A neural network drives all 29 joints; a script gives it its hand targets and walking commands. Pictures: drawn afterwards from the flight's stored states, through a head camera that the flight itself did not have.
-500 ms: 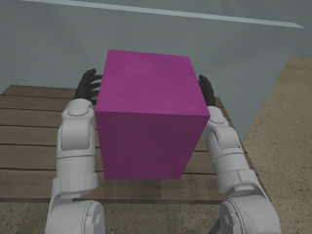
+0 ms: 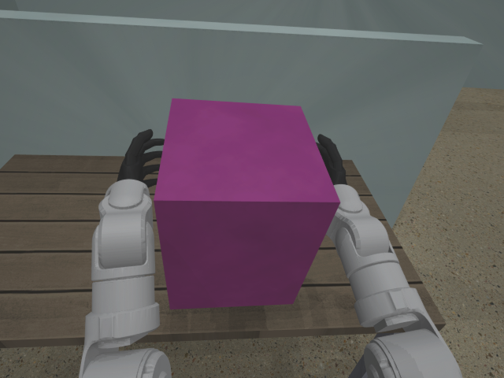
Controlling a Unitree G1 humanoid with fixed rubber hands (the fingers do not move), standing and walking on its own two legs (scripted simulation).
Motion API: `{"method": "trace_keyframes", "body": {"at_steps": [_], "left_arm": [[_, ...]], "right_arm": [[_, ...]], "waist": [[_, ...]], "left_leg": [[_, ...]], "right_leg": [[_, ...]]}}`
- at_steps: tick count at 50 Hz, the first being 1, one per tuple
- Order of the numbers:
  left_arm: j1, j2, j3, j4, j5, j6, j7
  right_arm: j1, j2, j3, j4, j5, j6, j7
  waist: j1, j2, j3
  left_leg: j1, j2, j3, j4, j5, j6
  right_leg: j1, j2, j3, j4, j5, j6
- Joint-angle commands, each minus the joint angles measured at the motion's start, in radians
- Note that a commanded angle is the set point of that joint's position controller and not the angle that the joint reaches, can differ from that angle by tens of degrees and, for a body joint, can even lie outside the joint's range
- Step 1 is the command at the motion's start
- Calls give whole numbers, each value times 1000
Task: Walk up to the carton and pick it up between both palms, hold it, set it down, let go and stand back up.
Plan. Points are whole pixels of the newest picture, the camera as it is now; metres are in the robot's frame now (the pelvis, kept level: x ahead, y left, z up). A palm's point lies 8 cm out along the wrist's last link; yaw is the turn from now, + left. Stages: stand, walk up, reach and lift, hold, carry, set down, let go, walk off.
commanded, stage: hold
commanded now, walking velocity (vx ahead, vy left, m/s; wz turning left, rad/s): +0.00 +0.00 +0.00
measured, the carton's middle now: (235, 206) +0.35 +0.01 +0.15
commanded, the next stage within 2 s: none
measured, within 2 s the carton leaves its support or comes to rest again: neither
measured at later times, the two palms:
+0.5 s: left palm (143, 174) +0.35 +0.14 +0.21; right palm (337, 183) +0.35 -0.15 +0.19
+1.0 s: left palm (140, 178) +0.34 +0.14 +0.21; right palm (336, 188) +0.34 -0.15 +0.18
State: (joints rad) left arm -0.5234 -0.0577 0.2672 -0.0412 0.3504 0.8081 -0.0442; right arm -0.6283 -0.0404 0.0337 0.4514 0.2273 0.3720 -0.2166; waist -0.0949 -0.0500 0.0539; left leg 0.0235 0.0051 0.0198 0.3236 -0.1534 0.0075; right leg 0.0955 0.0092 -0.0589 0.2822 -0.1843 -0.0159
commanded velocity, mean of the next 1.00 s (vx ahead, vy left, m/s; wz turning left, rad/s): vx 0.00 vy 0.00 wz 0.00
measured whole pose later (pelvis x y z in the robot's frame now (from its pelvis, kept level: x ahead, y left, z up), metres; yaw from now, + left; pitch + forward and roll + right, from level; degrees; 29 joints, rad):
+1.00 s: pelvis -0.01 +0.00 +0.00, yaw +0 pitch -9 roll -1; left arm -0.56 -0.05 0.24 -0.02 0.32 0.78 -0.01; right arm -0.62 -0.03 -0.01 0.44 0.21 0.33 -0.20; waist -0.10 -0.04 0.05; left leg -0.03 0.01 0.01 0.33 -0.13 0.01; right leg 0.04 0.01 -0.06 0.28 -0.16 -0.02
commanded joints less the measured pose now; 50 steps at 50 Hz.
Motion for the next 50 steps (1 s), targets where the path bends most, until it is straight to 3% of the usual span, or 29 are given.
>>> {"method": "trace_keyframes", "body": {"at_steps": [1,3,4,6,7,8,9,12,16,21,22,24,26,28,30,32,33,35,37,38,39,40,41,42,43,45,47,48,50], "left_arm": [[-754,-520,-575,-117,-215,-95,-98],[-774,-546,-589,-89,-226,-111,-83],[-741,-532,-574,-66,-208,-112,-79],[-722,-523,-566,-50,-218,-109,-87],[-673,-501,-528,-1,-184,-102,-90],[-703,-495,-532,-12,-205,-111,-95],[-706,-494,-501,-12,-186,-112,-99],[-753,-455,-456,59,-166,-115,-113],[-721,-432,-393,71,-156,-121,-121],[-661,-464,-444,2,-179,-123,-124],[-702,-459,-457,-2,-196,-123,-127],[-704,-465,-474,-47,-192,-126,-124],[-616,-431,-426,25,-147,-97,-138],[-625,-466,-486,-39,-173,-92,-140],[-646,-489,-508,-58,-170,-88,-135],[-620,-478,-520,-90,-178,-84,-142],[-646,-482,-537,-103,-189,-92,-139],[-671,-494,-557,-124,-211,-100,-130],[-701,-510,-598,-122,-220,-106,-111],[-671,-518,-600,-134,-228,-106,-108],[-675,-516,-583,-97,-213,-106,-105],[-684,-523,-594,-137,-236,-114,-102],[-669,-522,-589,-108,-220,-108,-91],[-668,-515,-576,-99,-209,-108,-88],[-675,-524,-592,-123,-214,-108,-86],[-655,-540,-594,-116,-228,-110,-80],[-659,-503,-534,-20,-184,-95,-86],[-632,-471,-482,9,-163,-87,-95],[-613,-468,-452,20,-153,-83,-103]], "right_arm": [[-804,518,279,-296,36,-92,124],[-853,522,270,-309,39,-109,134],[-812,530,264,-256,22,-105,130],[-827,542,276,-307,23,-122,128],[-812,524,271,-274,18,-108,124],[-806,537,263,-275,3,-109,121],[-798,548,270,-258,10,-106,121],[-827,531,229,-204,-19,-99,124],[-858,589,285,-257,1,-104,112],[-827,604,353,-345,48,-106,79],[-875,604,359,-384,54,-110,75],[-814,589,341,-324,54,-100,73],[-753,547,326,-283,43,-74,70],[-759,537,326,-313,65,-80,71],[-760,528,296,-275,55,-78,78],[-716,514,309,-307,57,-72,73],[-718,515,299,-294,52,-70,75],[-758,538,323,-347,69,-84,79],[-782,523,317,-334,60,-90,90],[-773,524,318,-384,58,-97,89],[-777,508,303,-340,44,-92,95],[-802,545,332,-413,62,-109,97],[-788,511,312,-355,52,-105,101],[-792,524,332,-368,52,-105,104],[-771,524,324,-352,47,-104,111],[-806,529,351,-410,63,-109,109],[-805,498,277,-300,24,-100,119],[-811,513,296,-309,31,-95,119],[-797,516,306,-297,26,-89,120]], "waist": [[-14,123,-375],[-17,139,-439],[-6,144,-396],[-14,121,-485],[-5,104,-426],[-20,78,-455],[-2,71,-465],[-8,56,-367],[47,-12,-374],[29,17,-472],[24,6,-505],[7,47,-470],[1,32,-355],[-16,82,-376],[-26,100,-323],[-42,92,-365],[-52,102,-347],[-35,91,-402],[-42,146,-391],[-42,123,-416],[-35,126,-380],[-21,106,-449],[-22,134,-423],[-7,121,-411],[-19,125,-436],[-4,98,-486],[-12,75,-378],[23,43,-353],[34,15,-335]], "left_leg": [[150,-6,-10,-11,210,-68],[166,-2,-27,-9,191,-65],[148,-12,-11,-14,161,-61],[169,-15,-3,-5,174,-44],[151,-21,0,-12,172,-35],[128,-26,0,-17,140,-28],[131,-28,10,-21,135,-17],[46,-34,17,-50,25,-2],[15,-47,32,-48,66,32],[73,-54,30,5,232,3],[76,-53,24,4,217,5],[87,-56,14,-3,232,-7],[78,-49,16,-19,196,-5],[117,-42,11,-2,261,-26],[123,-31,6,-12,257,-43],[161,-32,8,8,314,-46],[150,-34,-1,4,306,-53],[156,-33,-1,11,339,-54],[172,-17,-14,13,316,-71],[184,-19,-14,24,356,-72],[165,-13,-19,12,307,-70],[181,-18,-9,20,328,-63],[184,-15,-18,20,336,-67],[165,-13,-12,9,292,-61],[197,-8,-14,14,301,-65],[180,-16,-17,16,288,-53],[135,-11,-15,-23,155,-38],[95,-18,1,-32,129,-17],[80,-22,15,-47,125,-3]], "right_leg": [[-159,47,-39,-29,104,32],[-165,45,-38,-32,80,29],[-163,37,-35,-41,74,30],[-99,33,-31,-28,136,37],[-99,34,-29,-38,131,39],[-78,30,-28,-36,119,45],[-62,26,-18,-32,136,53],[-87,10,-15,-42,39,60],[-34,2,0,-39,104,86],[62,21,2,-4,347,92],[60,17,3,-2,340,93],[38,23,-12,-3,317,88],[13,15,-5,-18,311,84],[-10,31,-19,-13,311,71],[-46,40,-29,-28,225,58],[-29,41,-32,-24,291,61],[-50,40,-33,-24,257,58],[-33,46,-31,-23,268,60],[-99,49,-37,-27,191,46],[-87,53,-39,-26,231,47],[-118,51,-40,-37,162,42],[-78,50,-33,-31,213,42],[-118,54,-35,-30,188,38],[-103,48,-32,-31,166,39],[-118,50,-36,-28,167,37],[-79,53,-31,-28,189,39],[-129,42,-30,-47,103,33],[-87,35,-16,-50,103,42],[-74,34,-19,-47,106,48]]}}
